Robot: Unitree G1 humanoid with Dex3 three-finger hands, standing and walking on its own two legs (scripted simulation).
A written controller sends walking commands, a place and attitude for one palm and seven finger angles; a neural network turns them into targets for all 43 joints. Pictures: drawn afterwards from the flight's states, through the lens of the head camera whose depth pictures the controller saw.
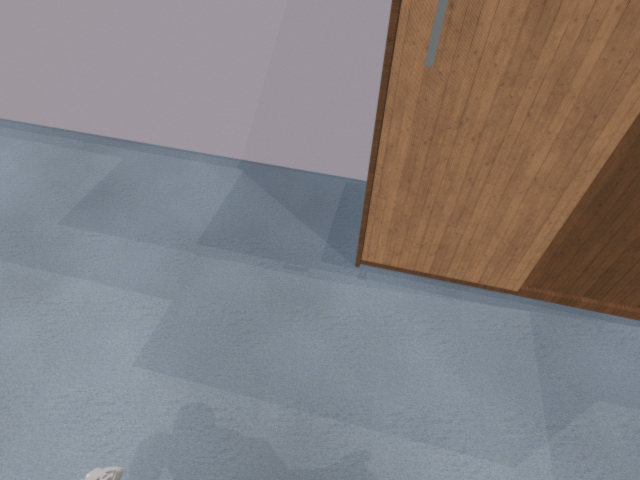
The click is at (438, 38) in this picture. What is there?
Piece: wardrobe's sliding door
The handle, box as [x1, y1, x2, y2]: [425, 0, 447, 66]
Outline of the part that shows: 447,0 438,0 425,65 432,66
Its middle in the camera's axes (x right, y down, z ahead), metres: +0.27 -0.52 +0.84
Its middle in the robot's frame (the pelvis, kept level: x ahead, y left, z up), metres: +1.01 -0.21 +0.22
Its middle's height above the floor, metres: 0.99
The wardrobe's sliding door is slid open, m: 0.00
